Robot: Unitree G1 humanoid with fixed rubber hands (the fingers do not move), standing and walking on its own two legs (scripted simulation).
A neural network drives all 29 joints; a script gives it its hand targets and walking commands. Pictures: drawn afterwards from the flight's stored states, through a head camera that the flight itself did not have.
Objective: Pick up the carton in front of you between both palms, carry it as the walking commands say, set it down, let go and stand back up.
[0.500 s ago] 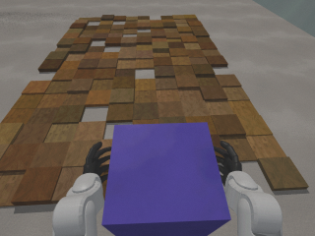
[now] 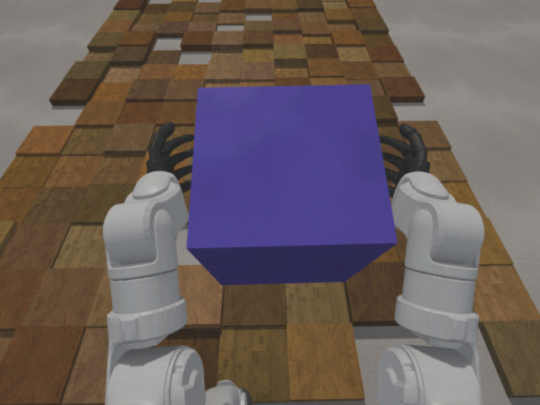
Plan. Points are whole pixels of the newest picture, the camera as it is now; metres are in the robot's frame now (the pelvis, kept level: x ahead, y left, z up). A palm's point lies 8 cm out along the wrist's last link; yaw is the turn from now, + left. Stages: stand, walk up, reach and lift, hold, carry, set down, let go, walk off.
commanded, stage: carry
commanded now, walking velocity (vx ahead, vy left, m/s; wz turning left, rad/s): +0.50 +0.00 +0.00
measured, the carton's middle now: (283, 201) +0.38 +0.01 +0.10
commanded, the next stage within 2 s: none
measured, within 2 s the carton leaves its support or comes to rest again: neither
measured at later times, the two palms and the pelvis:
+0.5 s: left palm (196, 65) +0.69 +0.18 +0.14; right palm (348, 61) +0.72 -0.12 +0.14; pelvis +0.35 +0.00 +0.02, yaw +2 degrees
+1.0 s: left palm out of the picture +1.01 +0.21 +0.18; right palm out of the picture +1.00 -0.09 +0.18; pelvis +0.73 +0.06 +0.05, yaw +0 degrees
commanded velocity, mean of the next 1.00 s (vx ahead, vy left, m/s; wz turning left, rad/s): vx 0.50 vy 0.00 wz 0.00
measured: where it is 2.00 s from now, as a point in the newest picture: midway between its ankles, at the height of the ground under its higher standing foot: (268, 155)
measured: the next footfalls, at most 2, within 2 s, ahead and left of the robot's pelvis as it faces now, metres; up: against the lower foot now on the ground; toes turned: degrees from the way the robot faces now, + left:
left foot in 0.02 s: +0.19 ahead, +0.11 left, +0.01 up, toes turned +7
right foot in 0.40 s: +0.46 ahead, -0.08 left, +0.04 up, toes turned -5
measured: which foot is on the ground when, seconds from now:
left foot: up 0.00-0.00, down 0.02-0.42, up 0.44-0.78, down 0.80-1.00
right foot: down 0.00-0.06, up 0.08-0.38, down 0.40-0.78, up 0.80-1.00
